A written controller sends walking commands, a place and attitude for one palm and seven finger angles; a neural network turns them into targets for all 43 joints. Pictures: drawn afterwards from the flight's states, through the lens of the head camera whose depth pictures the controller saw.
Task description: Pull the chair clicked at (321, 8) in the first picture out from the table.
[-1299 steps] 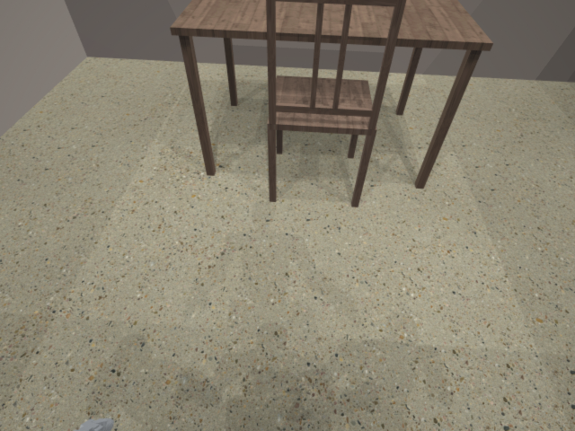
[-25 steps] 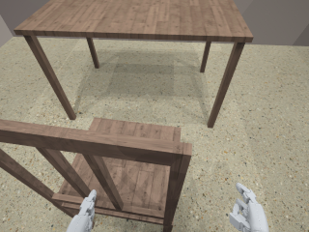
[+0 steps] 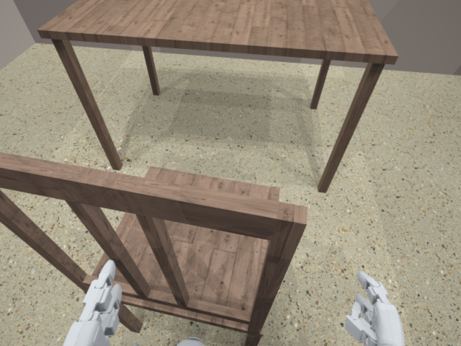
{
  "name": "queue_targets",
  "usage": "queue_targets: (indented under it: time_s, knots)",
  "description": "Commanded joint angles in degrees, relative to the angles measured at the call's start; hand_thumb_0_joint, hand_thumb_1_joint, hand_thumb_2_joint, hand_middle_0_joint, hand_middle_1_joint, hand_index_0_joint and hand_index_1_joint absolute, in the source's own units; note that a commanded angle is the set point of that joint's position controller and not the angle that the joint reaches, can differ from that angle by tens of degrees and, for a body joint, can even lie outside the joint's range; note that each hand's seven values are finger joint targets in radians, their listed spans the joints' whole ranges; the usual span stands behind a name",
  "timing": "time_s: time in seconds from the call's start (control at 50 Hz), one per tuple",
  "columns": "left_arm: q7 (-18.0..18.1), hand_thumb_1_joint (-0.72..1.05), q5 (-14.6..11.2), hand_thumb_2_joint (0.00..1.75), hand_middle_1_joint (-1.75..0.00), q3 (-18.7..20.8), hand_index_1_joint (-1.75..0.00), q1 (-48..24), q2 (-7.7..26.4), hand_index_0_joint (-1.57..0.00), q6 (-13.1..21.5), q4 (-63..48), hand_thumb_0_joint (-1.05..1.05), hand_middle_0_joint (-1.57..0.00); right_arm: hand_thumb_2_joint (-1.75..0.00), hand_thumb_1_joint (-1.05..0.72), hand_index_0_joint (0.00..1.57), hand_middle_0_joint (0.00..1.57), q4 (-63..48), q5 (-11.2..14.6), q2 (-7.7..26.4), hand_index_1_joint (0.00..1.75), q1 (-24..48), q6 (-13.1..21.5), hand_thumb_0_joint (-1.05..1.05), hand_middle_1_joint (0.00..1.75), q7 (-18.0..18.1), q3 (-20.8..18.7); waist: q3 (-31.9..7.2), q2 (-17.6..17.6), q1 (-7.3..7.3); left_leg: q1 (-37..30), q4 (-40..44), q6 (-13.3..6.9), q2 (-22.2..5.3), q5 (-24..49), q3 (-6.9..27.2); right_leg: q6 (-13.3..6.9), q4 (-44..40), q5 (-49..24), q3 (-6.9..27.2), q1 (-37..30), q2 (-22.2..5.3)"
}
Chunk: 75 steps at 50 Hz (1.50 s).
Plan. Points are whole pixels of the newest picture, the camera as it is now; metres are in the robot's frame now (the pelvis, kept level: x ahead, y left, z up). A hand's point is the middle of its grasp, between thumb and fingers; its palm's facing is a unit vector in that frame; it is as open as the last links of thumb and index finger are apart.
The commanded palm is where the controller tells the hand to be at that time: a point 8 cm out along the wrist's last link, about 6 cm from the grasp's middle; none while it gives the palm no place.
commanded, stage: draw the hand back to the body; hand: left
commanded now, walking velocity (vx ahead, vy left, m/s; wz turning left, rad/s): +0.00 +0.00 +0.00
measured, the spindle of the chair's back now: (121, 257) +0.26 +0.21 +0.02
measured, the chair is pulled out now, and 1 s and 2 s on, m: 0.59 0.59 0.59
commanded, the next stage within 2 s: step back with the hand held close in 1.38 s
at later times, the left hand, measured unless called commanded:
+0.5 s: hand (58, 313) +0.15 +0.22 +0.12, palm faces +0.22 -0.90 -0.38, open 16.1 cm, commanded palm +0.11 +0.26 +0.16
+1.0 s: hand out of the picture +0.19 +0.27 +0.21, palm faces +0.47 -0.74 -0.47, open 8.9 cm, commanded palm +0.15 +0.30 +0.26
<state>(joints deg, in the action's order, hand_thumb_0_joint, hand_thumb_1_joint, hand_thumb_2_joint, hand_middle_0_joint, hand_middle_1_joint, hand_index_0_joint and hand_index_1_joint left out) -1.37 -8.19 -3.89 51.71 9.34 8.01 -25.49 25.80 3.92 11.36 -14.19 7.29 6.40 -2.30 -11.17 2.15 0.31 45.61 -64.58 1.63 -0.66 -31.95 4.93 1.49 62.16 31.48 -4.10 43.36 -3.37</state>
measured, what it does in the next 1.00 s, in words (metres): rises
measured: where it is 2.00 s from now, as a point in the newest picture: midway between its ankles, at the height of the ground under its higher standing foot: outside the picture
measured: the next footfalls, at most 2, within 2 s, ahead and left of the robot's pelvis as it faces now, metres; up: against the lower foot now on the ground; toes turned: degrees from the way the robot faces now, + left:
none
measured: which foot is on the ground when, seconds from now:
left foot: down 0.00-1.00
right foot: down 0.00-1.00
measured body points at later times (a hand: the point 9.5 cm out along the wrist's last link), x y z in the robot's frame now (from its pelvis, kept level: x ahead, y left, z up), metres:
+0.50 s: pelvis +0.00 +0.00 +0.04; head -0.01 -0.01 +0.49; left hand +0.13 +0.26 +0.14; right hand +0.18 -0.22 -0.03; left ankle +0.00 +0.13 -0.66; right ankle -0.01 -0.14 -0.66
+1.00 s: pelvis +0.02 +0.00 +0.08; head +0.01 -0.03 +0.52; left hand +0.16 +0.31 +0.24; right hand +0.23 -0.21 -0.01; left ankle +0.00 +0.13 -0.66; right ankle -0.01 -0.14 -0.66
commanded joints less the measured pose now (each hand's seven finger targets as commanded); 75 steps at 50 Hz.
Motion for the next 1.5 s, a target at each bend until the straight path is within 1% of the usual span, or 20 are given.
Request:
queue_targets:
  time_s: [0.0, 0.08, 0.12, 0.28, 0.3, 0.32, 0.34, 0.44, 0.52, 0.62, 0.66, 0.72, 0.84, 0.98, 1.0, 1.04, 1.12, 1.2, 1.36, 1.48]
  knots:
    - [-2.97, -0.55, -1.37, 0.2, 0.0, 4.11, 0.0, 3.02, 4.41, 0.0, 12.7, -10.11, 0.0, 0.0, -0.9, -0.9, 0.2, 0.2, -7.54, -0.11, 5.33, 0.3, 6.79, 3.27, 0.0, 0.3, -1.3, -3.04, -2.14, -2.29, -0.2, -2.46, 8.32, -2.42, 0.09, 17.12, -2.47, -2.17, -8.08, -13.91, -1.4, -2.62, 1.61]
    - [-7.32, -0.55, -3.96, 0.2, 0.0, 8.41, 0.0, 2.07, 8.17, 0.0, 16.63, -12.75, 0.0, 0.0, -0.9, -0.9, 0.2, 0.2, -8.28, 0.56, 5.3, 0.3, 8.47, 2.88, 0.0, 0.3, -2.28, -3.2, -5.45, 0.26, 0.84, -3.49, 8.78, -2.36, -0.08, 16.15, -2.73, -2.29, -7.88, -12.75, -0.27, -4.74, 1.27]
    - [-7.01, -0.55, -5.74, 0.2, 0.0, 11.41, 0.0, 0.43, 9.96, 0.0, 15.27, -15.6, 0.0, 0.0, -0.9, -0.9, 0.2, 0.2, -8.75, 1.01, 5.1, 0.3, 8.4, 2.6, 0.0, 0.3, -1.66, -2.86, -6.81, 1.46, 0.86, -5.97, 9.92, -2.49, 0.06, 15.99, -2.69, -2.19, -9.48, -12.45, -0.02, -6.83, 1.22]
    - [-7.94, -0.37, -8.82, 0.29, -0.04, 15.09, -0.04, -5.41, 10.59, -0.02, 8.14, -11.73, 0.0, -0.02, -0.9, -0.9, 0.2, 0.2, -7.21, 1.76, 6.14, 0.3, 8.79, 4.28, 0.0, 0.3, 0.57, -1.14, -0.29, -1.7, -0.39, -9.2, 15.14, -2.47, -0.4, 10.91, -1.68, -1.63, -16.76, -6.65, -0.06, -8.89, 1.4]
    - [1.4, -0.33, 1.8, 0.31, -0.05, 21.73, -0.05, -2.5, 22.76, -0.03, 1.34, -9.21, 0.0, -0.03, -0.9, -0.9, 0.2, 0.2, -6.99, 0.09, 4.88, 0.3, 8.01, 1.8, 0.0, 0.3, 1.93, -0.76, -2.56, -0.11, 4.9, -11.58, 18.34, -2.07, -2.35, 12.46, -1.64, -3.55, -20.34, -8.16, 1.87, -15.31, -0.26]
    - [4.24, -0.3, 2.58, 0.32, -0.05, 15.6, -0.05, -3.17, 15.03, -0.04, -1.19, -15.5, 0.0, -0.04, -0.9, -0.9, 0.2, 0.2, -9.14, -0.27, 4.14, 0.3, 7.73, 1.43, 0.0, 0.3, 2.12, 0.83, 0.55, 0.72, 2.61, -13.24, 19.64, -2.17, -1.94, 13.66, -2.09, -3.19, -21.5, -10.78, 0.56, -16.45, -0.9]
    - [6.44, -0.26, 3.53, 0.34, -0.06, 14.84, -0.06, -2.97, 13.47, -0.04, -3.45, -12.24, 0.0, -0.04, -0.9, -0.9, 0.2, 0.2, -7.56, -0.2, 3.99, 0.3, 8.0, 0.51, 0.0, 0.3, 2.25, 0.88, 3.25, 0.81, 2.37, -14.85, 20.48, -2.16, -2.37, 14.32, -2.21, -3.23, -22.47, -11.45, -0.03, -16.72, -0.72]
    - [10.72, -0.08, 5.02, 0.43, -0.1, 16.36, -0.1, -9.56, 16.22, -0.07, -6.58, -13.15, 0.0, -0.07, -0.9, -0.9, 0.2, 0.2, -5.32, -1.06, 5.22, 0.3, 9.49, 0.31, 0.0, 0.3, 2.75, 2.04, 7.53, 0.98, 1.99, -21.65, 26.25, -2.25, -2.32, 14.6, -2.11, -3.12, -28.8, -12.57, -0.67, -20.92, -0.55]
    - [11.66, 0.07, 5.56, 0.5, -0.13, 17.95, -0.13, -14.04, 17.64, -0.08, -5.94, -14.62, 0.0, -0.08, -0.9, -0.9, 0.2, 0.2, -3.42, -1.41, 6.12, 0.3, 9.79, 2.1, 0.0, 0.3, 2.27, 2.4, 7.92, 3.79, 2.18, -26.37, 31.09, -1.92, -2.19, 15.93, -1.39, -3.35, -31.38, -14.59, -1.0, -25.15, -0.61]
    - [11.88, 0.25, 5.55, 0.58, -0.16, 20.75, -0.16, -15.62, 17.99, -0.11, -5.29, -12.23, 0.0, -0.11, -0.9, -0.9, 0.2, 0.2, -1.21, -1.77, 6.44, 0.3, 10.53, 2.95, 0.0, 0.3, 1.49, 2.08, 9.46, 2.7, 2.68, -29.29, 34.92, -1.66, -2.33, 19.6, -1.33, -3.3, -33.56, -18.82, -1.06, -29.36, -0.55]
    - [11.74, 0.32, 5.41, 0.62, -0.18, 21.91, -0.18, -16.86, 18.32, -0.12, -4.8, -12.01, 0.0, -0.12, -0.9, -0.9, 0.2, 0.2, -0.7, -1.92, 6.58, 0.3, 10.82, 2.81, 0.0, 0.3, 1.22, 1.86, 8.96, 1.19, 2.81, -31.06, 35.61, -1.83, -2.48, 21.59, -1.64, -3.14, -34.36, -20.93, -0.93, -30.48, -0.54]
    - [12.16, 0.43, 5.39, 0.67, -0.2, 25.27, -0.2, -21.83, 21.86, -0.13, -4.34, -15.87, 0.0, -0.13, -0.9, -0.9, 0.2, 0.2, 0.03, -2.28, 7.19, 0.3, 10.8, 3.38, 0.0, 0.3, 1.15, 1.75, 7.31, 3.21, 2.91, -33.12, 36.56, -1.83, -2.34, 24.64, -1.86, -3.27, -35.48, -24.22, -0.51, -33.1, -0.76]
    - [12.73, 0.65, 5.33, 0.78, -0.25, 28.07, -0.25, -27.89, 23.11, -0.16, -4.13, -16.64, 0.0, -0.16, -0.9, -0.9, 0.2, 0.2, 2.03, -2.55, 7.32, 0.3, 10.89, 4.73, 0.0, 0.3, 0.69, 1.96, 6.71, 5.68, 3.09, -37.11, 37.73, -1.79, -2.28, 29.24, -1.94, -3.31, -36.35, -28.25, -0.36, -34.84, -0.89]
    - [12.81, 0.9, 4.94, 0.9, -0.3, 31.52, -0.3, -34.45, 25.07, -0.2, -3.87, -14.71, 0.0, -0.2, -0.9, -0.9, 0.2, 0.2, 3.53, -2.74, 8.06, 0.3, 11.38, 5.29, 0.0, 0.3, 0.08, 1.63, 5.77, 1.84, 3.29, -39.4, 38.65, -2.05, -2.4, 32.13, -2.31, -2.85, -37.32, -31.25, -0.22, -36.81, -0.96]
    - [12.52, 0.9, 5.05, 0.9, -0.3, 31.55, -0.3, -33.88, 24.43, -0.2, -4.07, -12.69, 0.0, -0.2, -0.9, -0.9, 0.2, 0.2, 3.96, -2.73, 8.2, 0.3, 11.85, 5.3, 0.0, 0.3, 0.01, 1.49, 5.75, 3.92, 3.17, -39.52, 38.63, -2.12, -2.28, 31.72, -2.66, -2.9, -37.77, -31.14, 0.05, -37.11, -1.12]
    - [11.87, 0.9, 4.71, 0.9, -0.3, 29.26, -0.3, -29.98, 20.69, -0.2, -4.32, -7.82, 0.0, -0.2, -0.9, -0.9, 0.2, 0.2, 4.17, -2.65, 7.79, 0.3, 12.04, 4.29, 0.0, 0.3, -0.44, 1.33, 8.58, -0.29, 3.36, -38.42, 39.1, -2.15, -2.6, 32.17, -2.79, -2.63, -37.65, -31.69, -0.42, -36.58, -0.93]
    - [10.74, 0.9, 4.23, 0.9, -0.3, 28.93, -0.3, -26.74, 19.5, -0.2, -4.35, -3.68, 0.0, -0.2, -0.9, -0.9, 0.2, 0.2, 3.78, -2.4, 7.6, 0.3, 13.04, 1.6, 0.0, 0.3, -0.85, 0.93, 10.43, -3.27, 3.52, -36.22, 39.37, -2.52, -2.75, 30.53, -3.37, -2.27, -38.57, -31.64, -0.22, -36.79, -1.09]
    - [10.84, 0.9, 4.43, 0.9, -0.3, 32.17, -0.3, -28.2, 23.48, -0.2, -3.1, -8.7, 0.0, -0.2, -0.9, -0.9, 0.2, 0.2, 3.22, -2.19, 7.78, 0.3, 13.6, 1.22, 0.0, 0.3, -0.69, 0.49, 6.16, 1.11, 3.76, -37.73, 39.13, -2.53, -2.63, 30.86, -3.93, -2.24, -38.51, -32.25, 0.26, -38.46, -1.39]
    - [10.81, 0.9, 4.4, 0.9, -0.3, 30.59, -0.3, -26.62, 21.76, -0.2, -2.93, -7.21, 0.0, -0.2, -0.9, -0.9, 0.2, 0.2, 3.41, -1.92, 7.66, 0.3, 13.18, 0.79, 0.0, 0.3, -0.33, 0.09, 7.4, -1.81, 3.4, -37.9, 38.63, -2.83, -2.78, 30.94, -4.29, -1.98, -38.88, -32.98, 0.08, -37.14, -1.2]
    - [10.64, 0.9, 4.64, 0.9, -0.3, 28.31, -0.3, -28.95, 20.27, -0.2, -2.3, -7.95, 0.0, -0.2, -0.9, -0.9, 0.2, 0.2, 3.21, -1.94, 7.84, 0.3, 13.18, 0.93, 0.0, 0.3, -0.21, 0.36, 8.41, 1.21, 3.05, -37.88, 39.14, -2.85, -2.59, 29.34, -4.08, -2.16, -39.2, -30.0, 0.27, -35.94, -1.22]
